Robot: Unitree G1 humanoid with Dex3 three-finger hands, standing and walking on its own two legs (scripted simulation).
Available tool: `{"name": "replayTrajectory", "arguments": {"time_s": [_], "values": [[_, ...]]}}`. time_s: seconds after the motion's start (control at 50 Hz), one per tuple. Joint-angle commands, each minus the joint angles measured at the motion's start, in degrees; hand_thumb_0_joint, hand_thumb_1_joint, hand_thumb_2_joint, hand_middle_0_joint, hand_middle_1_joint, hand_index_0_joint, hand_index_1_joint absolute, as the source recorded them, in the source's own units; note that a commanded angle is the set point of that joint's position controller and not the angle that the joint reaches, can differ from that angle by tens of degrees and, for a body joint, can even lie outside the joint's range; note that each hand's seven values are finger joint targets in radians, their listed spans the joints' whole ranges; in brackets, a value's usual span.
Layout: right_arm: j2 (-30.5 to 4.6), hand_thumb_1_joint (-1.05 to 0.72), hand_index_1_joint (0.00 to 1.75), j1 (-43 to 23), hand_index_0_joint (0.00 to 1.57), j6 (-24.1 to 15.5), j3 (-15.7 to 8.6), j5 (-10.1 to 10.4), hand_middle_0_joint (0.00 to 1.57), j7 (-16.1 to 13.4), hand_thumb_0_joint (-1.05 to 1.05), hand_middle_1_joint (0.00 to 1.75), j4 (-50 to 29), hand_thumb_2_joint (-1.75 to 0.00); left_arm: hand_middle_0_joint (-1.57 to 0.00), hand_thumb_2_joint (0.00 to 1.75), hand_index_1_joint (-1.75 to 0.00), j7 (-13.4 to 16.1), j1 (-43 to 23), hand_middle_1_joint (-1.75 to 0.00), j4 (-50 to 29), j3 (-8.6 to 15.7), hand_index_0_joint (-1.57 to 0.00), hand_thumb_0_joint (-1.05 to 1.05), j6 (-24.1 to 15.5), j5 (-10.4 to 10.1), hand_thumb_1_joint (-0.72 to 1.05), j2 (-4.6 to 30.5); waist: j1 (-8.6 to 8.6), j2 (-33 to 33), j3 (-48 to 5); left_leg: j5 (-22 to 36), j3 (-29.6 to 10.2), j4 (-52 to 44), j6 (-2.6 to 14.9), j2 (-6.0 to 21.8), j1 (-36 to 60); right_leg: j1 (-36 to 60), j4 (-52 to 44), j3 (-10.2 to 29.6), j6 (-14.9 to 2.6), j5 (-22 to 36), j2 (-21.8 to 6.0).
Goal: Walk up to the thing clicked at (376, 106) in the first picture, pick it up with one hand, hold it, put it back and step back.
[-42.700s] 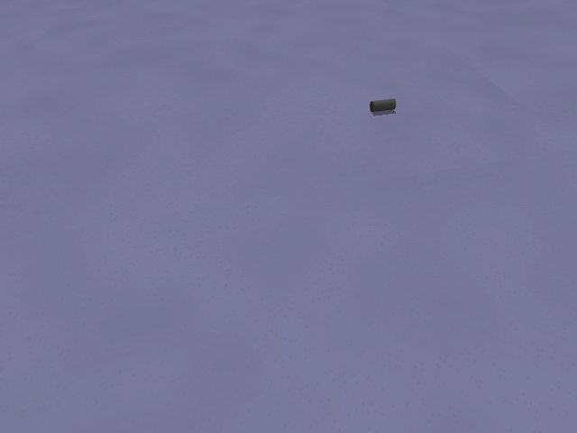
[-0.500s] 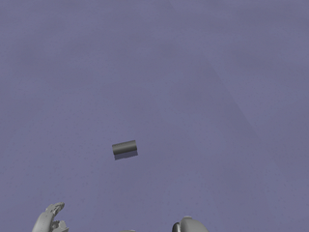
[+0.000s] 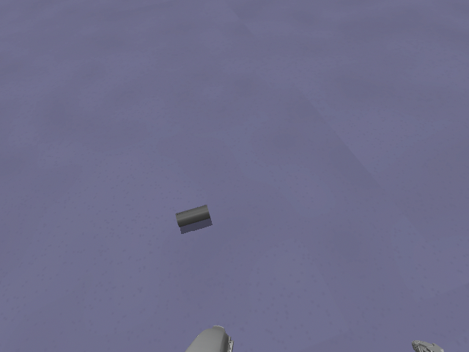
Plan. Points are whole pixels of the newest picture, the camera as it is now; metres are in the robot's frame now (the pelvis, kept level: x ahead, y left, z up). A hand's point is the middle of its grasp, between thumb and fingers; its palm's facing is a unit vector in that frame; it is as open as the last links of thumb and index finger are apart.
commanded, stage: step back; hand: left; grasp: from above
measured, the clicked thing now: (193, 215) +0.81 +0.33 -0.73
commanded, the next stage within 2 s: stand in 1.74 s
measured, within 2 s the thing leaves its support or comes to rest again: neither
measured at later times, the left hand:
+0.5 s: hand out of the picture -0.08 +0.25 -0.14, palm faces +0.10 -0.92 -0.37, open 7.4 cm
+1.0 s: hand out of the picture -0.24 +0.27 -0.14, palm faces +0.13 -0.90 -0.43, open 7.4 cm
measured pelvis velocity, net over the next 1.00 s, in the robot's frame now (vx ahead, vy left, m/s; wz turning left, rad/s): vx -0.26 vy -0.02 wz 0.12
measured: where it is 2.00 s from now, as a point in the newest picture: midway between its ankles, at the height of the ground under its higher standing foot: outside the picture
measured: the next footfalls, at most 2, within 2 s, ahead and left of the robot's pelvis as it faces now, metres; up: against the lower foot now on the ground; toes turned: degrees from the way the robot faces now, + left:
left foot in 0.24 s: -0.08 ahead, +0.12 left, +0.00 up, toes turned +4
right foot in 0.56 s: -0.20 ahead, -0.16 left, +0.00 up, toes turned +5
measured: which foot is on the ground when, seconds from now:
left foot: up 0.00-0.22, down 0.24-0.60, up 0.62-0.86, down 0.88-1.00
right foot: down 0.00-0.28, up 0.30-0.54, down 0.56-0.92, up 0.94-1.00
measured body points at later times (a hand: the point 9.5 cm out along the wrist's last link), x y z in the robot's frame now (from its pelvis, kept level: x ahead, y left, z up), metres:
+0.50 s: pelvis -0.17 -0.02 +0.00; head -0.12 -0.01 +0.45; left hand -0.09 +0.30 -0.12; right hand -0.03 -0.32 -0.11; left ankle -0.12 +0.12 -0.73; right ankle -0.21 -0.16 -0.67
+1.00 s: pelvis -0.26 -0.02 +0.00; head -0.25 -0.03 +0.45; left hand -0.25 +0.31 -0.11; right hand -0.16 -0.32 -0.13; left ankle -0.27 +0.10 -0.73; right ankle -0.25 -0.15 -0.70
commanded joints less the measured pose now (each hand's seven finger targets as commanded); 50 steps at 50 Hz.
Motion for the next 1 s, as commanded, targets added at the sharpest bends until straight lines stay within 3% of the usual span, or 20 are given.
{"name": "replayTrajectory", "arguments": {"time_s": [0.0, 0.1, 0.16, 0.22, 0.26, 0.28, 0.36, 0.48, 0.52, 0.58, 0.6, 0.68, 0.72, 0.78, 0.86, 0.88, 0.9, 0.92, 0.94, 0.98], "values": [[-9.3, -0.90, 0.30, 5.5, 0.20, -2.6, -2.6, 0.7, 0.20, -1.0, 0.00, 0.30, -1.9, -0.90, -0.20, 0.90, -0.30, 1.8, -13.0, -0.30, -8.4, 4.8, -0.20, 0.00, -2.1, 0.3, 0.90, 14.3, -5.80, -9.8, -3.1, 1.5, -2.9, 13.2, -0.47, -4.4, 3.0, -7.2, -16.5, 5.2, -7.08, 12.8, -9.5], [-7.9, -0.90, 0.30, 2.8, 0.20, -3.7, -1.4, 0.0, 0.20, -1.4, 0.00, 0.30, -3.7, -0.90, -0.20, 0.90, -0.30, 2.8, -3.1, -0.30, -7.8, 4.6, -0.20, 0.00, -1.6, 0.6, 0.90, 13.5, 0.69, -13.0, -8.3, -4.4, 1.1, -5.3, -1.76, 0.0, -1.2, 14.0, -10.5, 7.2, -9.67, 26.7, -12.5], [-8.0, -0.90, 0.30, 5.7, 0.20, -4.3, -1.7, -0.6, 0.20, -1.3, 0.00, 0.30, -3.0, -0.90, -0.20, 0.90, -0.30, 3.0, -3.6, -0.30, -8.6, 4.4, -0.20, 0.00, -0.8, -0.1, 0.90, 14.2, -0.06, -15.2, -13.1, -1.6, 4.5, -21.6, -0.30, 3.1, 5.9, 16.9, -4.8, 8.2, -9.21, 34.7, -14.3], [-10.2, -0.90, 0.30, 10.6, 0.20, -4.1, -3.2, -1.2, 0.20, -1.2, 0.00, 0.30, -0.5, -0.90, -0.20, 0.90, -0.30, 2.5, -6.1, -0.30, -9.8, 3.1, -0.20, 0.00, 0.3, -1.0, 0.90, 13.7, -2.40, -9.8, -13.8, 17.7, 3.9, -35.0, 1.61, 3.8, 19.0, 5.1, -0.1, 6.0, -4.62, 25.4, -11.3], [-19.3, -0.90, 0.30, 5.3, 0.20, -3.5, -4.7, -1.4, 0.20, -0.5, 0.00, 0.30, -2.5, -0.90, -0.20, 0.90, -0.30, 2.5, -8.1, -0.30, -10.7, 2.6, -0.20, 0.00, 0.2, -1.9, 0.90, 11.8, -2.52, 11.0, -11.1, 25.9, -19.4, -37.4, 13.48, 23.3, 18.6, -10.1, 13.6, -5.1, 0.28, -8.8, 2.9], [-22.0, -0.90, 0.30, 3.1, 0.20, -3.7, -5.3, -1.7, 0.20, -0.6, 0.00, 0.30, -3.6, -0.90, -0.20, 0.90, -0.30, 3.0, -11.1, -0.30, -10.9, 3.7, -0.20, 0.00, 0.2, -1.4, 0.90, 13.9, -5.17, 14.4, -9.7, 26.2, -26.5, -39.8, 20.16, 29.2, 9.7, -7.5, 26.2, 2.1, 0.96, -17.2, 1.8], [-12.9, -0.90, 0.30, -2.0, 0.20, -3.8, -2.5, -2.0, 0.20, -1.2, 0.00, 0.30, -4.7, -0.90, -0.20, 0.90, -0.30, 2.0, -5.2, -0.30, -6.5, 3.6, -0.20, 0.00, 0.4, -2.3, 0.90, 12.7, -0.24, 5.5, -7.3, 33.6, -5.6, -33.5, 13.28, 17.8, 10.4, -8.5, 34.5, 4.8, -0.15, -8.5, 5.7], [-12.3, -0.90, 0.30, 1.1, 0.20, -2.6, -2.9, -1.7, 0.20, -0.4, 0.00, 0.30, -4.0, -0.90, -0.20, 0.90, -0.30, 2.0, -3.0, -0.30, -4.3, 2.5, -0.20, 0.00, -2.5, -1.5, 0.90, 11.2, -3.40, 11.4, -10.5, 25.8, -5.4, -28.3, 12.78, 16.5, 24.5, -5.6, 0.0, -1.1, 1.88, -8.2, 0.6], [-12.9, -0.90, 0.30, -0.1, 0.20, -1.7, -2.9, -1.0, 0.20, 0.0, 0.00, 0.30, -3.2, -0.90, -0.20, 0.90, -0.30, 2.4, 1.4, -0.30, -1.1, 2.4, -0.20, 0.00, -3.9, -1.2, 0.90, 10.1, -1.40, 8.6, -13.8, 25.6, -1.6, -20.7, 10.08, 14.3, 24.8, 2.4, -21.0, -4.8, 1.21, 3.7, 1.9], [-6.6, -0.90, 0.30, 1.3, 0.20, -1.8, -1.0, -0.6, 0.20, -0.1, 0.00, 0.30, -4.5, -0.90, -0.20, 0.90, -0.30, 2.6, -1.1, -0.30, -1.1, 4.6, -0.20, 0.00, -4.9, 0.7, 0.90, 19.7, -2.82, -10.8, -9.5, -6.1, 0.2, -8.3, 1.75, 1.1, -3.9, 10.9, -19.2, 22.5, -4.56, 4.8, -14.3], [-9.6, -0.90, 0.30, -3.3, 0.20, -1.5, -2.2, -0.8, 0.20, -0.8, 0.00, 0.30, -4.6, -0.90, -0.20, 0.90, -0.30, 2.9, -4.1, -0.30, -2.6, 5.2, -0.20, 0.00, -4.9, 1.2, 0.90, 23.6, 0.95, -14.1, -7.5, -8.6, -5.3, -2.2, 0.64, 3.8, 2.8, -3.9, -21.8, 31.2, -13.48, 2.7, -23.8], [-9.8, -0.90, 0.30, 0.0, 0.20, -2.3, -2.2, 0.1, 0.20, 0.2, 0.00, 0.30, -0.8, -0.90, -0.20, 0.90, -0.30, 3.2, -8.6, -0.30, -2.2, 3.6, -0.20, 0.00, -5.5, 0.0, 0.90, 16.0, -3.82, -6.7, -4.4, 1.2, -3.2, 3.9, -0.55, 0.1, 3.1, 0.1, -13.5, 9.3, -8.98, 22.8, -12.9], [-9.4, -0.90, 0.30, -1.6, 0.20, -2.8, -1.9, -0.3, 0.20, 0.3, 0.00, 0.30, -1.2, -0.90, -0.20, 0.90, -0.30, 2.8, -4.5, -0.30, -1.9, 3.8, -0.20, 0.00, -5.6, 0.3, 0.90, 16.6, -1.12, -7.4, -4.6, 0.4, -0.9, -1.6, -1.18, 1.7, 6.9, -2.1, -15.3, 9.5, -8.74, 9.5, -12.0], [-8.8, -0.90, 0.30, -2.8, 0.20, -3.7, -1.9, -1.3, 0.20, 1.4, 0.00, 0.30, -1.1, -0.90, -0.20, 0.90, -0.30, 2.3, -1.6, -0.30, -0.6, 4.3, -0.20, 0.00, -5.4, 0.9, 0.90, 17.1, 1.46, -11.4, -3.9, -2.3, 2.1, -14.3, -1.06, 2.7, 3.3, 5.9, -17.6, 11.5, -8.32, -9.0, -11.8], [-8.7, -0.90, 0.30, 4.1, 0.20, -5.8, -3.1, -1.6, 0.20, 1.5, 0.00, 0.30, 2.5, -0.90, -0.20, 0.90, -0.30, 1.3, -3.8, -0.30, -1.3, 3.0, -0.20, 0.00, -4.2, 0.2, 0.90, 16.0, -2.65, -10.3, -7.0, 3.9, 5.8, -38.7, 1.04, 2.3, 21.8, -0.2, -9.5, 7.6, -6.51, -3.3, -11.2], [-10.8, -0.90, 0.30, 6.3, 0.20, -6.3, -4.3, -2.0, 0.20, 1.2, 0.00, 0.30, 3.2, -0.90, -0.20, 0.90, -0.30, 1.3, -1.8, -0.30, -1.4, 1.9, -0.20, 0.00, -4.1, 0.1, 0.90, 12.4, -3.01, -2.7, -9.5, 4.2, -4.0, -40.0, 2.85, 6.7, 31.4, -7.7, -0.1, 3.6, -3.67, 0.2, -7.9], [-14.7, -0.90, 0.30, 7.1, 0.20, -6.7, -5.2, -2.6, 0.20, 0.9, 0.00, 0.30, 3.0, -0.90, -0.20, 0.90, -0.30, 1.1, -1.6, -0.30, -1.8, 0.8, -0.20, 0.00, -4.2, -1.0, 0.90, 8.2, -3.47, 9.7, -10.0, -0.5, -22.9, -43.5, 7.41, 18.8, 35.6, -19.6, 11.6, -4.1, -0.01, -7.7, 0.5], [-19.3, -0.90, 0.30, 7.4, 0.20, -6.6, -5.6, -2.0, 0.20, 1.1, 0.00, 0.30, 2.7, -0.90, -0.20, 0.90, -0.30, 1.7, -6.3, -0.30, -1.5, 2.4, -0.20, 0.00, -4.4, -0.7, 0.90, 13.6, -5.52, 6.2, -6.5, -12.2, -30.5, -44.5, 14.61, 24.3, 26.4, -20.1, 14.5, -2.0, 0.15, -13.4, -0.9], [-19.0, -0.90, 0.30, 6.0, 0.20, -6.6, -5.7, -1.4, 0.20, 1.3, 0.00, 0.30, 2.6, -0.90, -0.20, 0.90, -0.30, 1.5, -7.8, -0.30, -1.2, 2.8, -0.20, 0.00, -4.7, -0.5, 0.90, 16.4, -5.17, 4.6, -2.3, -18.0, -29.2, -46.4, 16.37, 25.0, 17.8, -15.7, 16.6, 0.4, -0.39, -13.0, -2.9], [-13.0, -0.90, 0.30, 2.4, 0.20, -6.8, -3.9, -1.8, 0.20, 1.3, 0.00, 0.30, 2.0, -0.90, -0.20, 0.90, -0.30, 0.5, -4.9, -0.30, -0.2, 2.4, -0.20, 0.00, -5.1, -1.2, 0.90, 14.5, -2.87, 3.4, -1.7, -8.4, -16.0, -43.9, 11.72, 17.5, 21.6, -16.5, 12.8, 0.2, -0.35, -8.0, -2.7]]}}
